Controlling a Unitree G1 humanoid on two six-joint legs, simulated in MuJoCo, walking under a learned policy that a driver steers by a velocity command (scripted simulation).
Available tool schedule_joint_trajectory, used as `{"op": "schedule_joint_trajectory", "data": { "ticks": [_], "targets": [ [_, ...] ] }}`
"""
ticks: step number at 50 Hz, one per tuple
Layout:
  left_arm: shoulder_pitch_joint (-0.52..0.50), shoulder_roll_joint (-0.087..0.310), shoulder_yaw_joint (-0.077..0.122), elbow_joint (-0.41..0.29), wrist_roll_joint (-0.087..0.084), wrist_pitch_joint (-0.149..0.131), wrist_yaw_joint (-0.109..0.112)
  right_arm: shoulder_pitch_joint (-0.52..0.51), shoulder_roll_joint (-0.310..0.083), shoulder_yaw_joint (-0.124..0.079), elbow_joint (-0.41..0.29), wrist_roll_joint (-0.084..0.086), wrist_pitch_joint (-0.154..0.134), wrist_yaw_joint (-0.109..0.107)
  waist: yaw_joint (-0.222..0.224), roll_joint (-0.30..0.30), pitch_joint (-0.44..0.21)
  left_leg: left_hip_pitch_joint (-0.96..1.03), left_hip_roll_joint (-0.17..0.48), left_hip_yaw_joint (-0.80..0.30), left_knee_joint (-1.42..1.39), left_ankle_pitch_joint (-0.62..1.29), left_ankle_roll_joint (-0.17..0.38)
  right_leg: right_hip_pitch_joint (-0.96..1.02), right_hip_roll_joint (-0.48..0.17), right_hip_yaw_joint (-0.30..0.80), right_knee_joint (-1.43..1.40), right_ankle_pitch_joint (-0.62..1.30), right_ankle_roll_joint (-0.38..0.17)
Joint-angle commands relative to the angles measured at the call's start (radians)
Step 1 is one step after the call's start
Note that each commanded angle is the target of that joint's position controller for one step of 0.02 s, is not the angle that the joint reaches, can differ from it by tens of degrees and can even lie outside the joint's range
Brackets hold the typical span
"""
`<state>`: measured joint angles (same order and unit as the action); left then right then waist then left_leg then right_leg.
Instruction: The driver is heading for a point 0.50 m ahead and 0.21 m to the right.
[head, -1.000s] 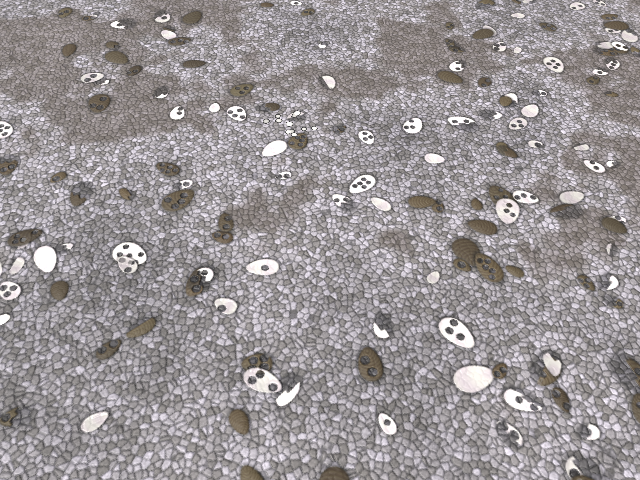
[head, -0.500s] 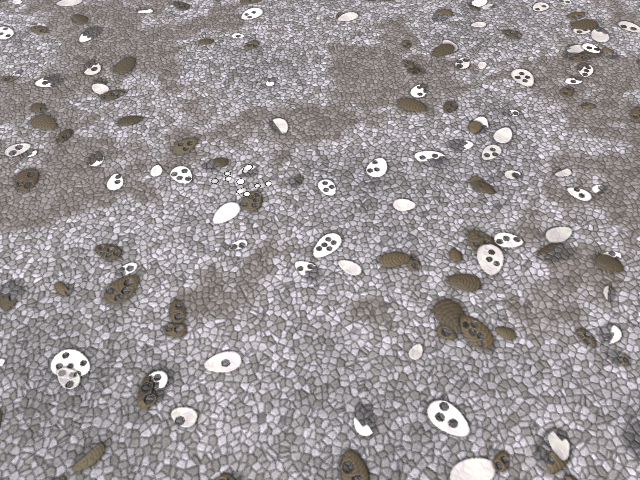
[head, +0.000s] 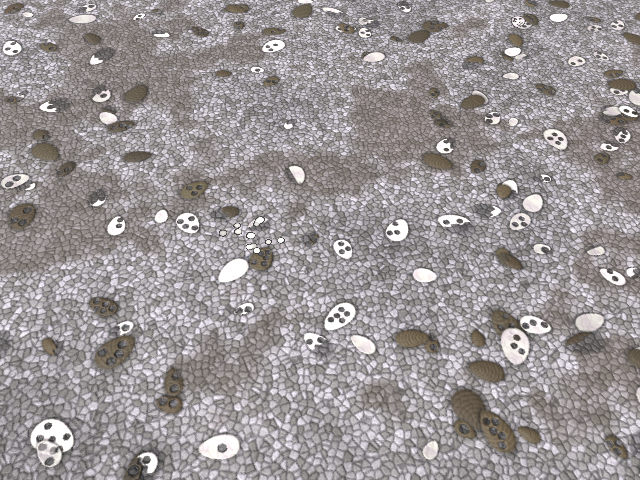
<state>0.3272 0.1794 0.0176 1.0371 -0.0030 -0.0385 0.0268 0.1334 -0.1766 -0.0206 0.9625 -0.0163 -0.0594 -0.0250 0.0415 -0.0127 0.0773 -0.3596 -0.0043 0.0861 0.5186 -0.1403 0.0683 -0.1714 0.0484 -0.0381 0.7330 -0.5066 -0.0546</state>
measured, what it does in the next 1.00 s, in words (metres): steps on the spot, turning right: right foot, then left foot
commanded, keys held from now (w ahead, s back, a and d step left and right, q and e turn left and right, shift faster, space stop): e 0.76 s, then no key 0.24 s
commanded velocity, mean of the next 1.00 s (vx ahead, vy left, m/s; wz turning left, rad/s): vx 0.02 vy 0.00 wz -0.46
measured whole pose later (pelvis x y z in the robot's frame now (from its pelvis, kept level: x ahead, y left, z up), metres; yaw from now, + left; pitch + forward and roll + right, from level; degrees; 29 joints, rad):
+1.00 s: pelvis -0.01 +0.01 +0.01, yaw -30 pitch +0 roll -1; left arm 0.19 0.29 0.08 0.83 0.02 0.05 0.01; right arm 0.18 -0.24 -0.03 0.81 -0.02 0.02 -0.04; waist 0.01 -0.06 0.05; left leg -0.21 -0.03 -0.02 0.43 -0.22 0.04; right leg -0.38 0.15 0.16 0.81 -0.43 -0.02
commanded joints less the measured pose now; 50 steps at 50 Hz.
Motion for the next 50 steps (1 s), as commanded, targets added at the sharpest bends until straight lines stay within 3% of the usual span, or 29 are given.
{"op": "schedule_joint_trajectory", "data": {
  "ticks": [1,3,5,11,14,16,17,18,19,20,21,22,23,24,26,29,35,40,43,44,45,46,47,48,49,50],
  "targets": [
    [0.039,0.129,0.045,-0.043,0.024,0.032,0.005,0.154,-0.182,-0.045,-0.020,0.014,0.019,-0.016,-0.064,0.098,-0.185,0.309,0.375,-0.319,-0.167,0.575,0.237,-0.264,-0.021,0.053,0.404,-0.126,0.008],
    [0.012,0.096,0.051,-0.056,0.031,0.054,-0.005,0.073,-0.139,-0.036,-0.039,0.005,0.034,-0.037,-0.018,0.102,-0.089,0.134,0.306,-0.206,-0.249,0.319,0.175,-0.246,-0.067,0.061,0.376,-0.002,0.035],
    [0.034,0.080,0.055,-0.054,0.035,0.072,-0.008,0.059,-0.130,-0.036,-0.050,-0.006,0.040,-0.041,-0.008,0.103,-0.099,0.088,0.276,-0.145,-0.260,0.236,0.168,-0.220,-0.057,0.029,0.369,0.040,0.055],
    [-0.049,0.080,0.056,-0.125,0.029,0.108,-0.018,0.043,-0.175,-0.051,-0.065,-0.012,0.047,-0.035,-0.026,0.138,-0.129,0.079,0.303,-0.092,-0.274,-0.011,0.164,-0.192,-0.079,-0.013,0.161,0.077,0.049],
    [-0.062,0.100,0.060,-0.157,0.024,0.111,-0.030,0.038,-0.204,-0.062,-0.072,-0.013,0.060,-0.026,-0.034,0.138,-0.142,0.084,0.333,-0.084,-0.257,-0.075,0.149,-0.147,-0.074,-0.036,0.073,0.067,0.028],
    [-0.029,0.103,0.062,-0.167,0.022,0.108,-0.039,0.022,-0.225,-0.071,-0.079,-0.009,0.070,-0.024,-0.017,0.121,-0.142,0.061,0.339,-0.062,-0.224,-0.125,0.109,-0.074,-0.064,-0.054,-0.040,0.099,0.003],
    [0.009,0.104,0.064,-0.162,0.023,0.103,-0.041,0.013,-0.229,-0.074,-0.082,-0.005,0.077,-0.022,0.002,0.095,-0.133,0.016,0.327,-0.028,-0.175,-0.152,0.067,-0.002,-0.053,-0.055,-0.148,0.157,-0.015],
    [0.026,0.125,0.069,-0.161,0.028,0.093,-0.042,0.043,-0.214,-0.078,-0.071,-0.009,0.088,-0.017,0.007,0.005,-0.098,-0.048,0.289,0.026,-0.058,-0.221,0.004,0.038,-0.076,0.034,-0.296,0.193,-0.038],
    [0.008,0.213,0.084,-0.190,0.036,0.082,-0.032,0.092,-0.144,-0.067,-0.081,-0.010,0.101,-0.007,-0.015,-0.261,-0.057,-0.199,0.151,0.136,0.225,-0.403,-0.082,0.039,-0.309,0.385,-0.510,0.172,-0.094],
    [0.012,0.322,0.110,-0.205,0.033,0.080,-0.019,-0.020,-0.138,-0.061,-0.146,-0.007,0.111,-0.024,0.019,-0.303,0.027,-0.290,0.016,0.018,0.360,-0.470,-0.107,-0.126,-0.444,0.594,-0.577,0.273,-0.206],
    [0.009,0.276,0.104,-0.193,0.036,0.076,-0.003,-0.055,-0.147,-0.060,-0.156,-0.004,0.113,-0.023,-0.004,-0.167,0.042,-0.244,0.046,-0.072,0.471,-0.384,-0.104,-0.157,-0.384,0.499,-0.547,0.310,-0.209],
    [-0.055,0.243,0.094,-0.205,0.027,0.074,0.002,-0.023,-0.145,-0.062,-0.143,0.007,0.108,-0.015,-0.046,-0.119,0.030,-0.235,0.045,-0.094,0.488,-0.289,-0.096,-0.155,-0.313,0.401,-0.517,0.307,-0.180],
    [-0.116,0.233,0.092,-0.229,0.027,0.075,0.000,0.006,-0.153,-0.065,-0.126,0.005,0.097,-0.009,-0.069,-0.097,0.005,-0.236,0.035,-0.101,0.499,-0.226,-0.089,-0.114,-0.259,0.349,-0.500,0.341,-0.154],
    [-0.140,0.223,0.090,-0.248,0.019,0.071,-0.002,0.030,-0.169,-0.071,-0.111,-0.011,0.090,-0.003,-0.070,-0.102,-0.030,-0.242,0.027,-0.097,0.529,-0.192,-0.085,-0.061,-0.235,0.322,-0.475,0.437,-0.153],
    [-0.108,0.200,0.085,-0.252,0.010,0.062,-0.012,0.046,-0.166,-0.074,-0.108,-0.015,0.088,0.004,-0.061,-0.065,-0.101,-0.237,0.019,-0.104,0.566,-0.187,-0.092,0.027,-0.228,0.312,-0.436,0.606,-0.166],
    [-0.044,0.213,0.091,-0.242,0.008,0.055,-0.010,0.012,-0.150,-0.068,-0.135,-0.003,0.094,-0.003,-0.032,-0.071,-0.107,-0.271,0.022,-0.119,0.506,-0.200,-0.111,0.113,-0.231,0.347,-0.416,0.639,-0.178],
    [-0.013,0.251,0.103,-0.255,0.018,0.064,-0.010,-0.028,-0.161,-0.059,-0.182,0.006,0.095,-0.011,0.005,-0.099,-0.112,-0.208,0.000,-0.135,0.340,-0.269,-0.112,0.124,-0.236,0.446,-0.395,0.621,-0.204],
    [-0.075,0.261,0.105,-0.276,0.023,0.071,-0.022,0.013,-0.170,-0.053,-0.200,0.017,0.084,-0.015,-0.012,-0.108,-0.141,-0.049,-0.030,-0.129,0.212,-0.284,-0.084,0.055,-0.216,0.493,-0.369,0.679,-0.178],
    [-0.130,0.249,0.097,-0.275,0.017,0.079,-0.023,0.088,-0.156,-0.045,-0.190,0.019,0.076,-0.020,-0.057,-0.104,-0.146,0.137,-0.045,-0.107,-0.021,-0.183,-0.057,-0.021,-0.172,0.485,-0.331,0.661,-0.118],
    [-0.143,0.236,0.091,-0.277,0.010,0.081,-0.020,0.119,-0.157,-0.044,-0.184,0.012,0.069,-0.023,-0.077,-0.081,-0.139,0.232,-0.025,-0.121,-0.174,-0.081,-0.046,-0.081,-0.136,0.470,-0.306,0.558,-0.073],
    [-0.113,0.188,0.076,-0.282,0.007,0.079,-0.018,0.104,-0.219,-0.053,-0.194,-0.006,0.063,-0.030,-0.050,0.060,-0.133,0.294,0.138,-0.295,-0.292,-0.115,-0.010,-0.168,-0.058,0.392,-0.201,0.347,-0.016],
    [-0.068,0.148,0.065,-0.287,0.001,0.075,-0.012,0.024,-0.296,-0.060,-0.234,-0.008,0.062,-0.027,-0.014,0.228,-0.115,0.309,0.353,-0.553,-0.350,0.006,0.077,-0.307,0.119,0.218,-0.065,0.035,0.025],
    [-0.080,0.225,0.084,-0.270,0.026,0.079,-0.007,0.044,-0.284,-0.060,-0.221,-0.015,0.063,-0.018,-0.036,0.194,-0.113,0.168,0.398,-0.559,-0.299,0.098,0.180,-0.230,0.085,0.195,0.119,-0.073,0.033],
    [-0.073,0.232,0.088,-0.255,0.023,0.082,-0.010,0.006,-0.220,-0.042,-0.225,-0.005,0.060,-0.010,-0.007,0.126,-0.080,0.131,0.340,-0.486,-0.297,0.116,0.182,-0.210,0.069,0.218,0.194,-0.024,0.035],
    [-0.065,0.217,0.087,-0.235,0.022,0.084,-0.014,-0.042,-0.185,-0.033,-0.228,0.002,0.057,-0.006,0.012,0.106,-0.046,0.108,0.270,-0.390,-0.286,0.115,0.148,-0.200,0.057,0.215,0.228,0.040,0.046],
    [-0.057,0.210,0.085,-0.224,0.022,0.086,-0.019,-0.061,-0.179,-0.029,-0.233,-0.001,0.056,-0.008,0.017,0.135,-0.054,0.136,0.217,-0.328,-0.275,0.138,0.116,-0.203,0.060,0.203,0.240,0.077,0.057]
  ]
}}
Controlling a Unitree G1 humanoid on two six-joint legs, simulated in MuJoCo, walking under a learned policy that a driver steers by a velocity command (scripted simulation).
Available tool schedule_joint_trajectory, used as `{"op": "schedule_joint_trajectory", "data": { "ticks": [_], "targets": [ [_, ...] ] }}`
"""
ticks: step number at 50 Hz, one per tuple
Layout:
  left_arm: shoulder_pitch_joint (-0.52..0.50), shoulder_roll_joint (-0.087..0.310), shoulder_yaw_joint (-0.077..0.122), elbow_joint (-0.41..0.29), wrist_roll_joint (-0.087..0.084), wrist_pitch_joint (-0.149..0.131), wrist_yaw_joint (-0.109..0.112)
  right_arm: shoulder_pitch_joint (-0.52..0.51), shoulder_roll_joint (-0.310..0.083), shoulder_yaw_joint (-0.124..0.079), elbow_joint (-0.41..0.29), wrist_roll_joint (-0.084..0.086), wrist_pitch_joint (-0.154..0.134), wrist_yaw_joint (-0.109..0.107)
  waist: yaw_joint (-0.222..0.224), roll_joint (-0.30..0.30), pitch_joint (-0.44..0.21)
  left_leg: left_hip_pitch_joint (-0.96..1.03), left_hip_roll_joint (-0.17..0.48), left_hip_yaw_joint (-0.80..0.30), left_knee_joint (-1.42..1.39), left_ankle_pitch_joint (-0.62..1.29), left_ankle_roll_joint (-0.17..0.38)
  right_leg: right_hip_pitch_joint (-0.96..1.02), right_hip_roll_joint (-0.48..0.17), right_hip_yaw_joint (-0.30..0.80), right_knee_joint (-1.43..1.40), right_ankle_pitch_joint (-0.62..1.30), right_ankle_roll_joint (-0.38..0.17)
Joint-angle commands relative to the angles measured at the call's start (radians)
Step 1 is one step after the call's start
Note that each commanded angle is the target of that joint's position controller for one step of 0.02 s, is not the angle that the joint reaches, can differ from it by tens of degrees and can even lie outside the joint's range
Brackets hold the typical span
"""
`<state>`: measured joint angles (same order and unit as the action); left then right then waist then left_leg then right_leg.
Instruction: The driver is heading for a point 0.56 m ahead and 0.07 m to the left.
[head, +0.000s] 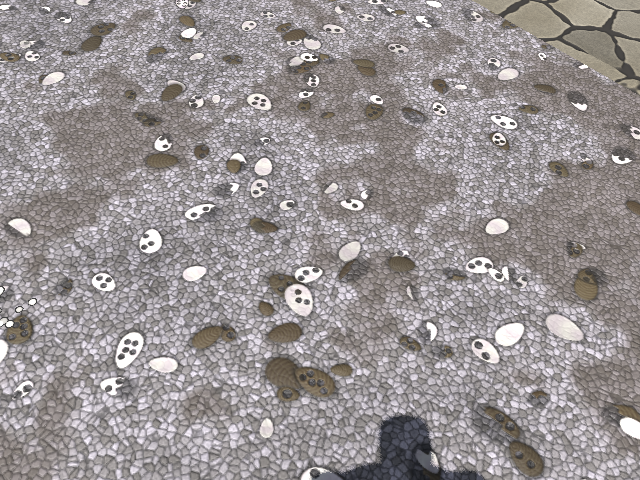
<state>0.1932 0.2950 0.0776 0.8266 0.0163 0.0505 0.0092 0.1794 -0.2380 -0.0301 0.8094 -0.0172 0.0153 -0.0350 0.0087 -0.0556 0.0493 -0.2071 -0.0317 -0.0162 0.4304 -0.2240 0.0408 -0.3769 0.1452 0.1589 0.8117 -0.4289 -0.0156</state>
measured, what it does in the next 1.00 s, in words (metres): walks ahead: right foot, then left foot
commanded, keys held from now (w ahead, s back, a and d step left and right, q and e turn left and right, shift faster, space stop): no key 0.04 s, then w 0.90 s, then no key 0.06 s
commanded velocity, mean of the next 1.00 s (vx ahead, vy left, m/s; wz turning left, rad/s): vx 0.36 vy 0.00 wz -0.05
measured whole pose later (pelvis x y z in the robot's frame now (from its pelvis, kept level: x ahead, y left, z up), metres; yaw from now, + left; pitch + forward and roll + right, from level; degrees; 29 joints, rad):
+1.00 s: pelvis +0.35 +0.03 +0.00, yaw -1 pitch -1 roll +1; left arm 0.18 0.25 0.04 0.95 0.04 -0.04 -0.03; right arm 0.37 -0.22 -0.04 0.99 -0.01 -0.09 0.01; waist -0.01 -0.04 0.05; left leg -0.09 -0.08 0.10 0.27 -0.18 0.10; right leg -0.58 -0.09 0.00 1.01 -0.19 -0.05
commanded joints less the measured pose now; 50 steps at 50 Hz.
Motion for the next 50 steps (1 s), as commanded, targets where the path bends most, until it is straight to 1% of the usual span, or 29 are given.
{"op": "schedule_joint_trajectory", "data": {
  "ticks": [1,2,4,6,8,11,13,14,15,16,17,18,19,21,23,27,32,34,35,36,37,38,39,40,41,42,43,47,50],
  "targets": [
    [0.083,0.088,0.021,-0.005,0.005,0.000,-0.007,-0.092,-0.118,-0.017,-0.072,0.002,-0.022,-0.001,0.041,0.206,-0.031,0.024,0.226,-0.194,-0.168,0.309,0.141,-0.008,-0.037,-0.002,0.149,0.007,0.032],
    [0.075,0.079,0.016,0.004,0.004,0.001,-0.009,-0.064,-0.120,-0.017,-0.059,0.002,-0.023,-0.001,0.027,0.199,-0.041,0.061,0.215,-0.172,-0.149,0.375,0.143,-0.007,-0.039,-0.015,0.118,0.002,0.045],
    [0.039,0.054,-0.001,0.009,0.008,-0.001,-0.011,0.027,-0.137,-0.023,-0.020,-0.002,-0.023,0.006,-0.020,0.202,-0.068,0.149,0.214,-0.200,-0.187,0.099,0.148,-0.020,-0.063,-0.062,0.010,0.002,0.054],
    [-0.026,0.066,-0.006,-0.002,0.017,-0.009,-0.017,0.092,-0.176,-0.040,0.014,-0.003,-0.013,0.013,-0.060,0.233,-0.022,0.185,0.228,-0.273,-0.247,-0.191,0.165,-0.065,-0.080,-0.120,-0.047,-0.026,0.049],
    [-0.065,0.065,-0.011,-0.005,0.014,-0.021,-0.022,0.119,-0.184,-0.049,0.033,-0.007,-0.010,0.020,-0.072,0.221,0.014,0.180,0.245,-0.302,-0.271,-0.256,0.177,-0.059,-0.095,-0.148,-0.114,-0.048,0.034],
    [-0.045,0.044,-0.019,0.014,0.008,-0.047,-0.022,0.117,-0.188,-0.060,0.051,-0.006,-0.016,0.029,-0.052,0.195,0.019,0.125,0.245,-0.290,-0.268,-0.242,0.181,0.054,-0.099,-0.177,-0.247,-0.030,-0.010],
    [0.049,0.020,-0.024,0.057,0.007,-0.063,-0.014,0.067,-0.182,-0.065,0.051,0.004,-0.015,0.033,0.013,0.167,0.019,-0.005,0.203,-0.229,-0.220,-0.237,0.155,0.261,-0.086,-0.220,-0.453,0.122,-0.054],
    [0.115,0.025,-0.021,0.085,0.008,-0.071,-0.007,0.050,-0.165,-0.063,0.049,0.007,-0.017,0.034,0.047,0.136,0.011,-0.122,0.174,-0.197,-0.157,-0.266,0.129,0.413,-0.086,-0.210,-0.515,0.170,-0.073],
    [0.202,0.071,-0.012,0.109,0.015,-0.082,0.004,0.008,-0.118,-0.050,0.027,0.006,-0.027,0.037,0.088,0.048,-0.013,-0.310,0.126,-0.133,-0.018,-0.302,0.089,0.593,-0.194,-0.068,-0.554,0.071,-0.098],
    [0.289,0.159,0.004,0.112,0.018,-0.089,0.012,-0.039,-0.030,-0.025,-0.017,0.010,-0.039,0.044,0.126,-0.160,-0.062,-0.482,0.005,0.029,0.281,-0.336,0.039,0.691,-0.439,0.282,-0.682,-0.243,-0.158],
    [0.284,0.208,0.022,0.135,0.015,-0.089,0.010,-0.102,-0.109,-0.040,-0.043,-0.008,-0.043,0.040,0.130,-0.130,0.088,-0.590,0.012,0.032,0.397,-0.305,0.040,0.519,-0.545,0.441,-0.758,-0.328,-0.248],
    [0.206,0.148,0.007,0.119,0.011,-0.095,0.005,-0.089,-0.145,-0.052,-0.031,-0.007,-0.046,0.047,0.070,-0.044,0.152,-0.595,0.069,-0.018,0.471,-0.218,0.042,0.469,-0.499,0.376,-0.754,-0.301,-0.249],
    [0.152,0.105,-0.005,0.103,0.004,-0.104,-0.001,-0.040,-0.142,-0.053,-0.004,-0.004,-0.052,0.059,0.035,-0.037,0.139,-0.575,0.081,-0.021,0.491,-0.151,0.034,0.459,-0.440,0.289,-0.755,-0.209,-0.216],
    [0.144,0.077,-0.016,0.105,0.003,-0.120,-0.002,-0.004,-0.136,-0.053,0.023,-0.018,-0.053,0.076,0.010,-0.041,0.097,-0.534,0.100,0.012,0.530,-0.063,0.011,0.461,-0.370,0.143,-0.753,0.027,-0.184],
    [0.187,0.066,-0.021,0.130,0.001,-0.132,-0.007,-0.033,-0.109,-0.047,0.014,-0.025,-0.050,0.083,0.012,-0.028,0.075,-0.536,0.103,0.037,0.548,-0.006,-0.010,0.454,-0.343,0.060,-0.736,0.226,-0.184],
    [0.239,0.062,-0.028,0.166,0.000,-0.138,-0.009,-0.169,-0.078,-0.029,-0.046,-0.019,-0.045,0.091,0.032,-0.035,0.102,-0.512,0.100,0.085,0.414,0.088,-0.038,0.390,-0.315,-0.034,-0.724,0.478,-0.187],
    [0.270,0.092,-0.028,0.199,0.000,-0.141,0.000,-0.237,-0.077,-0.019,-0.091,-0.013,-0.044,0.084,0.033,-0.043,0.103,-0.361,0.061,0.121,0.203,0.120,0.024,0.417,-0.354,-0.071,-0.694,0.709,-0.165],
    [0.244,0.109,-0.026,0.201,0.003,-0.141,0.005,-0.141,-0.099,-0.030,-0.066,-0.012,-0.048,0.069,-0.022,-0.050,0.042,-0.216,0.013,0.133,0.168,0.069,0.062,0.452,-0.359,-0.101,-0.558,1.016,-0.136],
    [0.237,0.119,-0.022,0.203,0.007,-0.136,0.006,-0.024,-0.122,-0.042,-0.030,-0.010,-0.053,0.058,-0.074,-0.046,-0.029,-0.088,-0.019,0.137,0.141,0.043,0.080,0.460,-0.350,-0.118,-0.406,1.141,-0.121],
    [0.225,0.119,-0.023,0.201,0.005,-0.131,0.006,0.150,-0.144,-0.056,0.029,-0.015,-0.063,0.046,-0.150,-0.017,-0.122,0.131,-0.023,0.133,0.077,0.072,0.101,0.385,-0.312,-0.151,-0.190,1.097,-0.102],
    [0.252,0.071,-0.037,0.179,0.001,-0.131,0.002,0.312,-0.222,-0.076,0.061,-0.039,-0.070,0.032,-0.188,0.083,-0.244,0.387,0.192,-0.105,0.045,-0.118,0.141,0.179,-0.255,-0.179,0.117,0.734,-0.090],
    [0.369,-0.048,-0.056,0.166,-0.026,-0.131,-0.010,0.328,-0.309,-0.092,0.071,-0.044,-0.071,0.038,-0.109,0.339,-0.359,0.569,0.462,-0.643,-0.118,-0.257,0.265,-0.139,-0.052,-0.168,0.461,-0.073,-0.056],
    [0.272,0.070,-0.027,0.166,-0.003,-0.131,-0.007,0.240,-0.251,-0.083,0.064,-0.005,-0.066,0.046,-0.102,0.179,-0.263,0.444,0.416,-0.685,-0.192,-0.307,0.244,-0.208,-0.099,-0.044,0.534,-0.033,-0.083],
    [0.197,0.079,-0.020,0.139,-0.006,-0.136,-0.013,0.125,-0.188,-0.066,0.047,0.001,-0.070,0.047,-0.058,0.134,-0.119,0.293,0.389,-0.504,-0.198,-0.261,0.222,-0.228,-0.156,-0.067,0.511,0.070,-0.093],
    [0.162,0.054,-0.026,0.134,-0.005,-0.141,-0.017,0.081,-0.132,-0.050,0.046,-0.003,-0.080,0.052,-0.040,0.080,-0.059,0.181,0.344,-0.390,-0.227,-0.123,0.205,-0.198,-0.192,-0.081,0.457,0.133,-0.094],
    [0.157,0.033,-0.027,0.138,0.005,-0.134,-0.020,0.077,-0.110,-0.042,0.057,-0.004,-0.089,0.050,-0.016,0.084,-0.031,0.120,0.300,-0.299,-0.234,0.000,0.183,-0.162,-0.216,-0.087,0.412,0.152,-0.090],
    [0.185,0.012,-0.032,0.143,0.017,-0.120,-0.027,0.073,-0.093,-0.035,0.072,0.001,-0.093,0.047,0.012,0.105,-0.035,0.058,0.276,-0.243,-0.262,0.015,0.174,-0.112,-0.230,-0.098,0.378,0.158,-0.078],
    [0.102,-0.006,-0.033,0.118,0.022,-0.091,-0.044,0.150,-0.096,-0.032,0.119,0.006,-0.119,0.046,0.022,0.107,0.014,0.032,0.241,-0.132,-0.322,0.129,0.180,-0.174,-0.254,-0.140,0.271,0.219,-0.042],
    [0.006,-0.023,-0.041,0.084,0.022,-0.089,-0.042,0.196,-0.089,-0.022,0.145,0.007,-0.120,0.044,0.016,0.099,0.043,0.058,0.213,-0.028,-0.283,0.537,0.168,-0.219,-0.245,-0.189,0.120,0.302,-0.008]
  ]
}}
